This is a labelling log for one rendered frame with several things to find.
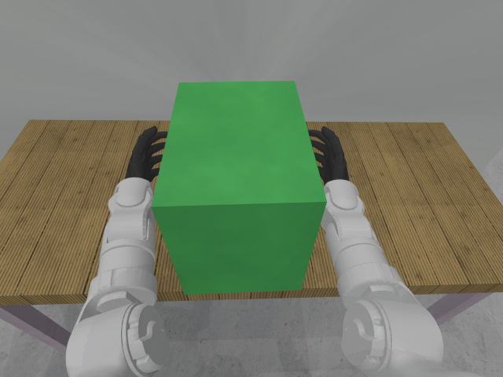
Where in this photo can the robot left forearm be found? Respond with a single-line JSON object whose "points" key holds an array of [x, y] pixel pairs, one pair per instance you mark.
{"points": [[126, 268]]}

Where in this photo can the right robot upper arm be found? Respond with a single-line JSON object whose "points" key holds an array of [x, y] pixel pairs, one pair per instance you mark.
{"points": [[387, 338]]}

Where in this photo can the left robot upper arm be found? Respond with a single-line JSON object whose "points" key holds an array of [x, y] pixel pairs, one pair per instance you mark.
{"points": [[129, 341]]}

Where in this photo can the table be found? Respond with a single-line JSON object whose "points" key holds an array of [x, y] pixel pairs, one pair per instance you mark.
{"points": [[436, 219]]}

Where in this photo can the robot right forearm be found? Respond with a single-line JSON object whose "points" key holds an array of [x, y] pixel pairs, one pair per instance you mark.
{"points": [[356, 254]]}

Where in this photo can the robot right hand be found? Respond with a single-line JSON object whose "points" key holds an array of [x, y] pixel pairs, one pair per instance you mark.
{"points": [[333, 161]]}

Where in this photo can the robot left hand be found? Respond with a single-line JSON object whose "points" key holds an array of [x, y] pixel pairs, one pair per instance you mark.
{"points": [[141, 161]]}

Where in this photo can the carton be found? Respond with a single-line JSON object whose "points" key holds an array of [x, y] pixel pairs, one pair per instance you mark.
{"points": [[238, 198]]}

